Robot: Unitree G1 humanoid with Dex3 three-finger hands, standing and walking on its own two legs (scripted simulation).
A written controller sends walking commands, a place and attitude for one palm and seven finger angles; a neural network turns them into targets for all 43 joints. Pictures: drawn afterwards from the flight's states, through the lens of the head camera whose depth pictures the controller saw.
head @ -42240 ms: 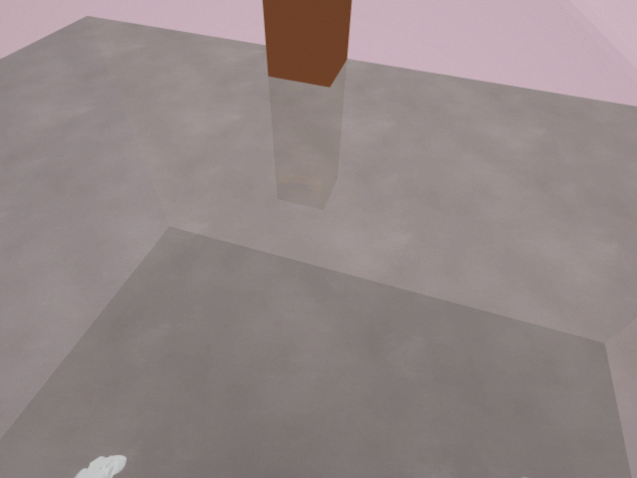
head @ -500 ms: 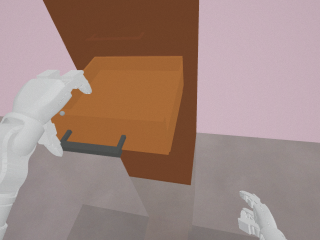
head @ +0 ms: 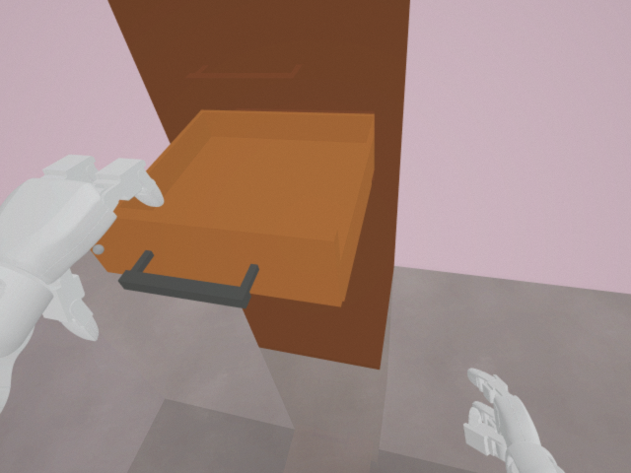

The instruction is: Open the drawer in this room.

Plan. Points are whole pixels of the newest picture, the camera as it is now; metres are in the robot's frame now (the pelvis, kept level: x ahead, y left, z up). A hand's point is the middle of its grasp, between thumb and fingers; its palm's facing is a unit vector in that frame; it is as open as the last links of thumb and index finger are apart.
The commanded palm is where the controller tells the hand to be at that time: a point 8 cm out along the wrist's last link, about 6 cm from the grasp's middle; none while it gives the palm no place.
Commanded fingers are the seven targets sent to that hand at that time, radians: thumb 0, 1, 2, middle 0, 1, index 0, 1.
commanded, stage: draw the hand back to the body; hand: left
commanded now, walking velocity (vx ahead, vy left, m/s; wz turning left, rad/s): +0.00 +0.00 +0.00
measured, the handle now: (190, 276) +0.32 +0.23 +0.10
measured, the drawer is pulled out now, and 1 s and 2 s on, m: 0.29 0.29 0.29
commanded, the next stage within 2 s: step back with the hand held close in 1.02 s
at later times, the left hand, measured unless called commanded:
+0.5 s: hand (77, 215) +0.23 +0.22 +0.29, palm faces +0.48 -0.82 -0.32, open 11.5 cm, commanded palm +0.18 +0.27 +0.29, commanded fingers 0.00 0.38 0.68 -0.24 -0.64 -0.24 -0.64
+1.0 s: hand (35, 237) +0.20 +0.23 +0.29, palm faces +0.56 -0.78 -0.28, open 7.7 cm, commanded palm +0.15 +0.28 +0.28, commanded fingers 0.00 0.90 0.90 -0.20 -0.30 -0.20 -0.30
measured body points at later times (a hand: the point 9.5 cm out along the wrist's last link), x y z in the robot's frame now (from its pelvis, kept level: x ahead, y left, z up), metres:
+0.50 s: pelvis +0.03 +0.00 +0.00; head +0.01 -0.01 +0.45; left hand +0.20 +0.26 +0.30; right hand +0.20 -0.23 -0.08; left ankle +0.00 +0.13 -0.74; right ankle +0.05 -0.13 -0.74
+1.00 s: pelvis +0.01 +0.00 +0.00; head -0.01 -0.02 +0.45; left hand +0.16 +0.27 +0.30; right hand +0.22 -0.20 -0.07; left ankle +0.00 +0.13 -0.74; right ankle +0.05 -0.13 -0.74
